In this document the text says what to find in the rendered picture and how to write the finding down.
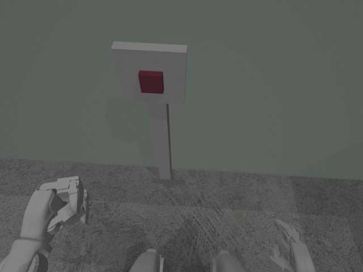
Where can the robot thigh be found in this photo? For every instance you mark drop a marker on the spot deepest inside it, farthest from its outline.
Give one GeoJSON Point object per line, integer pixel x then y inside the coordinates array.
{"type": "Point", "coordinates": [226, 263]}
{"type": "Point", "coordinates": [148, 262]}

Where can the robot right thigh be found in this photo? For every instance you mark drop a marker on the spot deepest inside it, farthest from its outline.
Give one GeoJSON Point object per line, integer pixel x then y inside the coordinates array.
{"type": "Point", "coordinates": [226, 263]}

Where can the left robot hand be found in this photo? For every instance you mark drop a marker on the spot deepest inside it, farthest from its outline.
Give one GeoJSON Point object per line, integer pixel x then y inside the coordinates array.
{"type": "Point", "coordinates": [39, 221]}

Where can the right robot hand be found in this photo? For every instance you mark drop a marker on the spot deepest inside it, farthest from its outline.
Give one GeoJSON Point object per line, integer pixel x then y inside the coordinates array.
{"type": "Point", "coordinates": [297, 257]}

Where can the left robot forearm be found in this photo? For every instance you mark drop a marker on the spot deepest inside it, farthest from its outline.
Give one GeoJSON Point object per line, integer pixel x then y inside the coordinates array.
{"type": "Point", "coordinates": [27, 255]}

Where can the panel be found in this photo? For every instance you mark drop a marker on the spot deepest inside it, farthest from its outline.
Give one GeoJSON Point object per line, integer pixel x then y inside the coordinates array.
{"type": "Point", "coordinates": [171, 59]}

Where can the robot left thigh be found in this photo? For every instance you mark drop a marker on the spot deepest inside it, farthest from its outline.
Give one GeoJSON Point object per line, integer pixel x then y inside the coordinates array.
{"type": "Point", "coordinates": [148, 262]}

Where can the button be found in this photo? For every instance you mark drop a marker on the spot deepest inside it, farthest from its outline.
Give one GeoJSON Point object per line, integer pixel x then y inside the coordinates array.
{"type": "Point", "coordinates": [151, 82]}

